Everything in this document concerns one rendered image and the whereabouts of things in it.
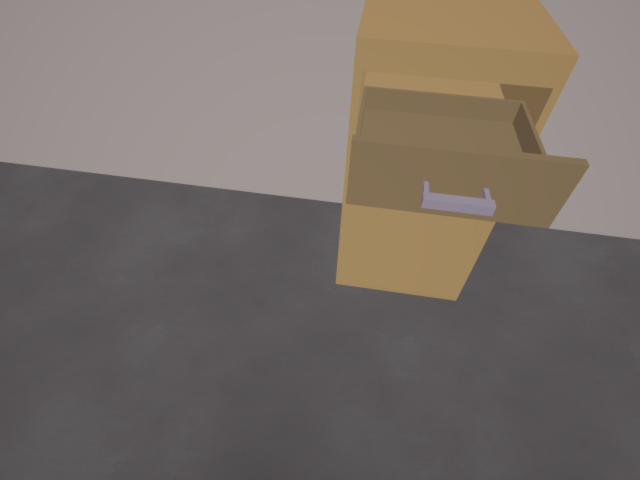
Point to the cabinet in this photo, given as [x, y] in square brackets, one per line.
[505, 49]

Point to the drawer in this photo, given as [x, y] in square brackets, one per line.
[459, 144]

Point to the handle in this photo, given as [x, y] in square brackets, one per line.
[479, 206]

